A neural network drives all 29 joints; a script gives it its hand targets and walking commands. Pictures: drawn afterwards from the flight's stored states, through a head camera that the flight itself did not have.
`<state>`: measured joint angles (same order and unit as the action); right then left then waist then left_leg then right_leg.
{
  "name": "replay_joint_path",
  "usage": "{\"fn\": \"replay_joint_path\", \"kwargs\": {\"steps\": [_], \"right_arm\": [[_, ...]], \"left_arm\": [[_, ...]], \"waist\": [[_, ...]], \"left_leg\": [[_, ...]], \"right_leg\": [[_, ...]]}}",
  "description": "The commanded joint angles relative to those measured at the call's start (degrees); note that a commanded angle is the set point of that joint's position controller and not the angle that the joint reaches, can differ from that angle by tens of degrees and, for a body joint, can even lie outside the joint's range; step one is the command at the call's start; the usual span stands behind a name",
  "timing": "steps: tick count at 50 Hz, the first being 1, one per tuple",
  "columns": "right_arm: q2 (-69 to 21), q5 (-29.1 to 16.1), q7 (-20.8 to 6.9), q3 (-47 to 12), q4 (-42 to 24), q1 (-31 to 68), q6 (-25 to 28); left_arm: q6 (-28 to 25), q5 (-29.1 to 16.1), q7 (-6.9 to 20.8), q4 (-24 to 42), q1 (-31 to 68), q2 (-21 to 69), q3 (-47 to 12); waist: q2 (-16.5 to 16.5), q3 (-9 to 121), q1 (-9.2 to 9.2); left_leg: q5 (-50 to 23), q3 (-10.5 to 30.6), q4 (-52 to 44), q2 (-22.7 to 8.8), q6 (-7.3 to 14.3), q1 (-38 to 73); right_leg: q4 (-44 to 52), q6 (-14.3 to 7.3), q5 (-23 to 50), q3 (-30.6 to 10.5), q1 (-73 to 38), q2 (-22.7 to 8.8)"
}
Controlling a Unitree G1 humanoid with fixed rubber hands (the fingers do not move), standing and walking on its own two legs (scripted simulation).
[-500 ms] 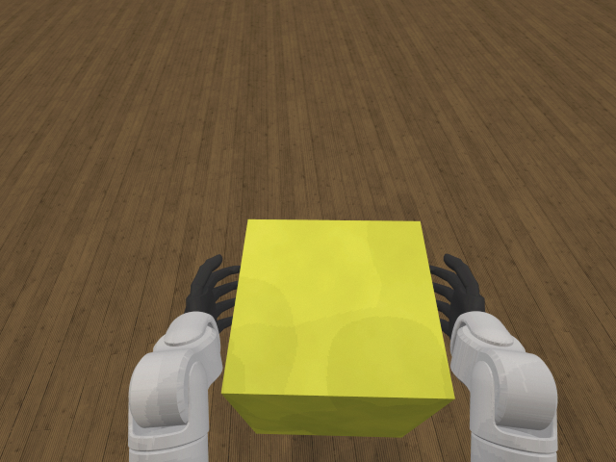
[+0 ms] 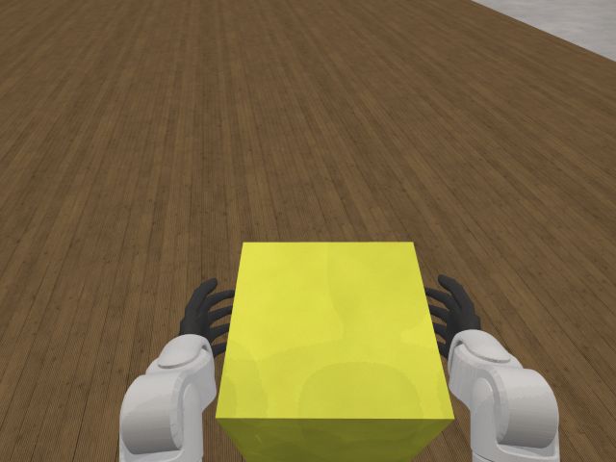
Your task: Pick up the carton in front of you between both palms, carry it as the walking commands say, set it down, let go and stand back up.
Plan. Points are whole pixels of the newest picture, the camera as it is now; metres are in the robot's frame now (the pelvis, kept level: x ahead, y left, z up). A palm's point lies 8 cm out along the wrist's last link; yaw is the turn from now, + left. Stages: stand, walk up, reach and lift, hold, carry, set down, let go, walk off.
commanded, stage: carry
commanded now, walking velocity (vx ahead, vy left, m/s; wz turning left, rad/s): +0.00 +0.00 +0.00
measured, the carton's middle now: (327, 361) +0.25 -0.01 +0.02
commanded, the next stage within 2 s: none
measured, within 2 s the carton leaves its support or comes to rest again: neither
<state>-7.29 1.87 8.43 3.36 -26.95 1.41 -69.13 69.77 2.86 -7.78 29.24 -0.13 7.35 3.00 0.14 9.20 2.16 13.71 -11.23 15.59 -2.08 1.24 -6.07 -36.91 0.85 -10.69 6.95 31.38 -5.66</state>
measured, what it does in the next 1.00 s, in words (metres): walks ahead: right foot, then left foot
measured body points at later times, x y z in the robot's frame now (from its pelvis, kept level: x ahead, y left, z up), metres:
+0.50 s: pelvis +0.22 -0.02 -0.01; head +0.19 -0.02 +0.44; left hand +0.46 +0.14 +0.09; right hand +0.48 -0.16 +0.09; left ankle +0.19 +0.09 -0.75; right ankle +0.21 -0.12 -0.75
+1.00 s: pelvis +0.25 -0.01 -0.02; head +0.23 -0.02 +0.43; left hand +0.49 +0.15 +0.08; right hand +0.51 -0.16 +0.07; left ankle +0.19 +0.09 -0.75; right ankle +0.21 -0.12 -0.75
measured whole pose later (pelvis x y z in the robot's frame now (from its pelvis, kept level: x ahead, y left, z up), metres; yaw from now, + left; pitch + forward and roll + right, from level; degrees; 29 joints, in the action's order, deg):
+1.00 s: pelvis +0.25 -0.01 -0.02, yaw +2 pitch +4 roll +0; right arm -7.3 3.0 7.7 3.4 -27.9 1.1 -69.6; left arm 69.8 2.6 -7.7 28.9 0.2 7.3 2.8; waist 0.2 8.1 -0.2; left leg 21.0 -9.2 30.5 -3.4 -0.2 -12.7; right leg -30.9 0.3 -20.4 10.0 13.7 -3.9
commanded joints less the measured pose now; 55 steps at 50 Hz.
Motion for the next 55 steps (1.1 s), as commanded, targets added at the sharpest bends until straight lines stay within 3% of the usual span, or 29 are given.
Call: {"fn": "replay_joint_path", "kwargs": {"steps": [1,3,4,5,6,7,8,10,11,12,14,15,17,19,20,21,25,28,31,40,45,55], "right_arm": [[-41.77,-15.96,-7.24,-35.74,-5.58,20.35,0.34],[-40.76,-14.89,-6.88,-35.02,-5.60,19.44,0.01],[-40.50,-14.40,-6.71,-34.82,-5.56,19.02,-0.18],[-39.91,-13.83,-6.51,-34.52,-5.19,17.94,-0.36],[-38.73,-13.46,-6.27,-34.21,-5.05,17.94,-0.57],[-38.46,-13.99,-6.01,-34.98,-6.18,19.51,-1.02],[-38.59,-14.11,-6.15,-35.55,-7.03,19.07,-1.26],[-43.61,-14.86,-7.01,-37.20,-7.57,21.41,-0.39],[-45.89,-15.06,-7.46,-37.73,-7.74,22.44,0.24],[-47.85,-15.17,-7.78,-38.15,-7.80,22.94,0.91],[-49.72,-14.57,-8.03,-38.56,-7.25,21.49,2.11],[-49.76,-14.15,-8.06,-38.48,-7.23,20.63,2.49],[-48.93,-13.51,-7.97,-38.20,-7.77,19.05,2.77],[-46.53,-13.66,-7.77,-37.66,-9.02,19.05,2.22],[-45.21,-13.38,-7.53,-37.30,-8.70,20.26,1.93],[-44.17,-13.31,-7.40,-36.75,-8.21,20.60,1.46],[-39.47,-13.02,-6.78,-34.16,-4.28,17.54,-0.52],[-39.20,-13.36,-6.60,-33.62,-3.31,18.27,-1.16],[-41.69,-14.51,-6.85,-34.54,-4.39,21.12,-0.94],[-44.11,-14.77,-7.03,-35.88,-6.55,21.20,0.05],[-43.19,-14.14,-6.94,-35.54,-6.23,20.10,-0.04],[-43.04,-14.47,-7.07,-35.87,-6.86,21.71,-0.19]], "left_arm": [[-1.03,-13.08,4.59,3.53,20.39,43.00,-34.23],[-0.65,-13.73,4.67,3.92,19.96,41.90,-34.51],[-0.49,-14.01,4.74,4.01,19.56,41.42,-34.58],[-0.29,-14.14,4.83,4.32,19.95,40.93,-34.56],[-0.06,-14.14,4.87,4.12,19.71,40.02,-34.02],[0.02,-13.89,4.85,3.47,19.82,39.05,-33.38],[-0.28,-14.68,5.05,2.42,18.65,40.06,-33.30],[-1.27,-15.97,6.19,4.02,20.42,44.97,-34.71],[-1.89,-16.31,6.78,4.36,21.83,47.39,-35.42],[-2.48,-16.68,7.31,4.58,22.67,49.20,-36.06],[-3.37,-16.96,8.12,4.96,22.47,50.49,-36.76],[-3.67,-16.93,8.31,5.02,21.61,50.25,-37.05],[-3.92,-16.89,8.39,5.80,20.91,48.93,-37.58],[-3.55,-16.49,8.06,6.22,20.72,46.94,-37.53],[-2.90,-16.31,7.77,7.05,21.88,45.67,-37.45],[-2.23,-16.42,7.42,7.10,22.89,44.66,-37.38],[0.01,-14.67,5.79,3.89,20.20,39.89,-35.18],[0.55,-13.75,5.13,2.13,19.82,39.72,-33.93],[0.29,-14.39,5.23,2.71,22.02,42.22,-34.25],[-0.81,-15.38,5.82,4.64,22.14,44.63,-35.40],[-0.71,-15.30,5.89,4.69,21.56,43.72,-35.48],[-0.49,-15.33,6.02,5.07,23.00,43.41,-35.47]], "waist": [[8.51,3.33,-1.05],[8.23,3.30,-1.45],[6.90,4.05,-1.90],[5.86,5.46,-2.08],[2.42,7.78,-2.58],[-9.02,13.75,-3.38],[-14.60,16.17,-3.63],[-9.61,14.75,-3.12],[-7.26,13.35,-2.69],[-7.36,12.46,-2.60],[-8.57,13.53,-2.69],[-8.73,14.40,-2.75],[-7.44,14.09,-2.18],[-4.98,13.25,-2.27],[-0.05,10.72,-2.73],[2.55,8.76,-2.59],[3.00,8.67,-2.40],[2.77,9.48,-2.32],[2.27,9.56,-2.25],[-0.23,11.87,-2.15],[0.09,10.77,-2.14],[-0.10,7.07,-2.07]], "left_leg": [[-18.51,5.64,-3.70,-11.81,4.30,4.67],[-24.54,2.40,2.05,-10.46,2.38,4.76],[-26.56,-0.25,7.94,-8.48,0.84,3.16],[-26.95,-1.77,13.96,-7.12,-1.00,-1.15],[-16.00,-2.02,21.49,-5.53,-3.53,-7.34],[2.06,0.16,35.23,-1.24,-5.24,-17.96],[18.34,3.79,42.16,1.31,-4.93,-23.99],[20.03,9.56,42.31,-1.80,-2.78,-23.87],[19.20,9.92,34.12,-3.53,-2.29,-21.10],[17.48,8.65,26.54,-3.07,-2.33,-17.56],[12.54,5.78,18.82,-0.97,-2.75,-11.67],[8.77,4.70,15.45,-1.00,-2.74,-9.57],[-5.66,3.05,5.85,-2.04,-2.75,-3.58],[-12.00,6.63,4.30,-7.65,-2.57,1.00],[-18.32,8.94,7.31,-9.66,-2.04,-2.01],[-21.65,8.22,8.50,-9.86,-1.66,-3.20],[-35.99,7.84,11.41,-9.03,-1.41,-2.50],[-42.09,7.35,12.73,-8.78,-1.49,-0.91],[-42.63,6.96,13.14,-8.48,-1.57,-0.57],[-35.41,6.05,14.59,-7.22,-1.82,-0.61],[-33.44,6.16,14.43,-7.48,-1.57,-0.66],[-19.82,6.75,11.32,-7.55,-1.14,-3.58]], "right_leg": [[7.04,0.18,5.95,4.47,-2.89,2.57],[11.30,-0.02,10.99,6.13,-8.21,3.51],[14.46,-0.15,13.64,7.90,-14.15,5.06],[15.32,-0.59,15.76,7.38,-22.21,4.45],[14.32,-1.21,26.50,0.14,-30.71,-2.13],[12.09,-8.99,41.21,-16.02,-43.52,-14.95],[15.65,-14.34,39.76,-23.71,-45.38,-18.51],[18.56,-12.85,34.83,-18.52,-38.81,-17.31],[19.13,-10.31,33.15,-13.70,-34.46,-15.39],[20.01,-8.22,29.54,-10.00,-31.06,-13.24],[20.03,-7.44,24.98,-5.49,-29.12,-10.86],[19.38,-7.43,23.32,-4.11,-28.93,-10.45],[16.80,-5.44,18.33,-0.85,-26.04,-8.26],[14.47,-2.53,8.55,0.47,-21.11,-6.41],[14.11,-0.87,7.94,0.96,-21.20,-4.00],[13.44,-0.42,10.87,0.11,-21.71,-4.34],[7.38,0.20,23.98,0.13,-22.94,-4.28],[6.18,0.71,24.74,0.53,-22.43,-3.55],[6.16,0.93,24.95,0.42,-22.59,-3.21],[5.74,0.02,31.60,-0.76,-25.22,-3.72],[6.14,-0.17,28.69,-1.08,-24.18,-3.81],[9.22,-1.01,17.59,-1.93,-22.53,-4.07]]}}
